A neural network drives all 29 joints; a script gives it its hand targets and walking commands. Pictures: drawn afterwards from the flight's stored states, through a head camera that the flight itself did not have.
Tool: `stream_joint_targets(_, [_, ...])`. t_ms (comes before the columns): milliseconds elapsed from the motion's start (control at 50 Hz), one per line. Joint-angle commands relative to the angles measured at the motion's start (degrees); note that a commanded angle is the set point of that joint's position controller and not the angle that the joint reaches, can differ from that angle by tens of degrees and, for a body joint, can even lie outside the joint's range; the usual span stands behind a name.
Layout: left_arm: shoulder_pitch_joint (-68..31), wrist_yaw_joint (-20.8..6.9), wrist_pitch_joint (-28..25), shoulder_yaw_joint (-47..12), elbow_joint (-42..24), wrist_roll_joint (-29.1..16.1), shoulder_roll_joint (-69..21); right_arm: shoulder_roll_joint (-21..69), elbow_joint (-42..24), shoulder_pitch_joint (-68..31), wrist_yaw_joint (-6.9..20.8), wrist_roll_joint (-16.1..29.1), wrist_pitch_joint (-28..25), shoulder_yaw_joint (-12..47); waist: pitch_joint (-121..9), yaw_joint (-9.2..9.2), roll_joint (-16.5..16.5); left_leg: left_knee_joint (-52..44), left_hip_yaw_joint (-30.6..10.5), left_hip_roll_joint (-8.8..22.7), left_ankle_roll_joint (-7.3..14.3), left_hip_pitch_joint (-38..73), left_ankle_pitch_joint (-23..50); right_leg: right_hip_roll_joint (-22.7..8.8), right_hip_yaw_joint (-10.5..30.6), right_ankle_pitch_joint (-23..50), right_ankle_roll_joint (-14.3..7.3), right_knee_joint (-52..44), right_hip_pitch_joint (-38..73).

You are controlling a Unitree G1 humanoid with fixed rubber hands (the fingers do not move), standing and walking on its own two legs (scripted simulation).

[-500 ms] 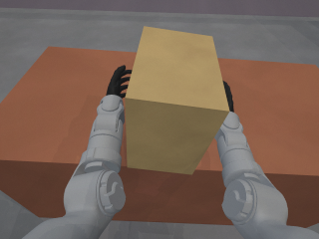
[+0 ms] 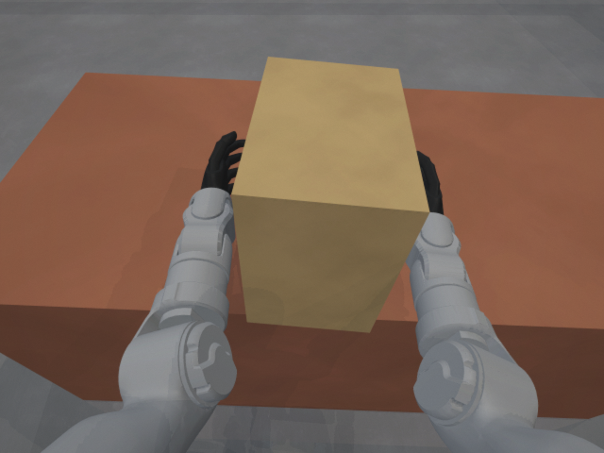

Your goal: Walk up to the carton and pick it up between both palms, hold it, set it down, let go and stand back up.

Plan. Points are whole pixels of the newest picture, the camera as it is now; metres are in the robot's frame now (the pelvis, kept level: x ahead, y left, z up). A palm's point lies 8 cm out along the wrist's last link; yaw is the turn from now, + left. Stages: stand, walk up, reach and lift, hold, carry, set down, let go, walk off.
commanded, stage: set down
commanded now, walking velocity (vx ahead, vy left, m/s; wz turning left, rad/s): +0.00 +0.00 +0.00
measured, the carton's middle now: (320, 199) +0.47 +0.02 +0.06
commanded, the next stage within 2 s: none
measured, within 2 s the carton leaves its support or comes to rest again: rests again in 0.94 s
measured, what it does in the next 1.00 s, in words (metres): stands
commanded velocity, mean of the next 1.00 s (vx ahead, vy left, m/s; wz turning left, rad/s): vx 0.00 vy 0.00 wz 0.00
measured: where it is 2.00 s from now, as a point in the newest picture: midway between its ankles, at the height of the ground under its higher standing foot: outside the picture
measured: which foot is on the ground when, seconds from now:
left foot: down 0.00-1.00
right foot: down 0.00-1.00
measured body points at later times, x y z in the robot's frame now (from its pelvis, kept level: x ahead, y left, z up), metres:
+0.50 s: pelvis -0.01 +0.00 +0.00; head +0.06 +0.01 +0.44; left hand +0.44 +0.17 +0.08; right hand +0.44 -0.12 +0.07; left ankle -0.02 +0.13 -0.75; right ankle -0.04 -0.13 -0.75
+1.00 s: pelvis -0.01 +0.00 +0.00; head +0.05 +0.03 +0.45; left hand +0.44 +0.16 +0.08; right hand +0.42 -0.13 +0.07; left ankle -0.02 +0.13 -0.75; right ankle -0.04 -0.13 -0.75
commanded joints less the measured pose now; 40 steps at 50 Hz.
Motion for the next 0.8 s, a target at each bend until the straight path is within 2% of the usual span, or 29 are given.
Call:
stream_joint_targets(0, [-30.78,-4.28,-2.59,-12.85,-0.4,-1.43,-25.34,27.13,-2.48,-38.94,7.9,-1.34,-6.49,18.15,-37.63,0.36,4.49,5.67,7.39,-1.95,-1.53,17.65,38.3,3.44,-7.29,30.23,1.98,4.28,9.09])
stream_joint_targets(80, [-29.95,-4.35,-4.09,-13.18,0.53,-1.9,-25.26,28.05,-1.87,-37.75,7.57,-1.72,-7.39,19.35,-38.54,0.71,3.81,5.91,7.53,-2.08,-0.99,15.41,38.76,2.9,-6.84,34.08,2.15,5.23,10.3])
stream_joint_targets(200, [-30.18,-4.68,-7.67,-13.27,2.89,-2.8,-24.58,30.05,-2.31,-37.0,7.12,-2.4,-9.38,21.61,-41.84,1.27,1.34,3.55,7.81,-2.64,0.12,5.27,32.82,1.13,-5.34,43.31,3.0,7.94,19.02])
stream_joint_targets(260, [-31.04,-4.63,-9.6,-13.63,4.18,-3.16,-24.52,30.51,-1.98,-36.79,7.0,-2.82,-10.53,22.05,-43.44,1.2,1.06,3.02,7.61,-2.39,0.2,4.03,31.95,0.89,-5.14,44.29,3.01,8.33,19.75])
stream_joint_targets(440, [-32.44,-4.64,-11.34,-12.85,7.17,-2.19,-24.54,29.01,1.63,-35.79,6.88,-3.61,-10.72,19.06,-40.25,0.29,1.87,2.42,7.7,-1.89,-0.45,7.05,28.0,2.1,-5.49,33.26,1.74,5.55,15.05])
stream_joint_targets(620, [-33.52,-4.05,-10.11,-8.67,6.52,1.22,-24.12,26.67,0.56,-37.02,8.08,-5.62,-9.86,13.51,-36.58,0.77,3.47,1.41,8.31,-2.02,-0.78,9.3,23.58,2.37,-6.11,21.72,1.01,2.58,11.77])
stream_joint_targets(760, [-32.62,-3.68,-8.63,-6.09,4.28,3.37,-23.55,26.11,-0.86,-35.74,8.91,-7.32,-8.5,10.35,-34.57,0.66,3.5,1.1,8.55,-2.3,-0.52,11.63,23.01,2.48,-6.66,17.29,1.33,1.34,9.84])
stream_joint_targets(780, [-33.41,-3.92,-8.03,-7.02,5.27,2.44,-23.24,26.53,1.39,-33.01,8.97,-8.79,-7.86,6.99,-32.43,-2.0,3.06,0.49,7.76,-1.26,-0.95,13.67,22.34,2.41,-6.81,14.51,0.82,0.74,6.38])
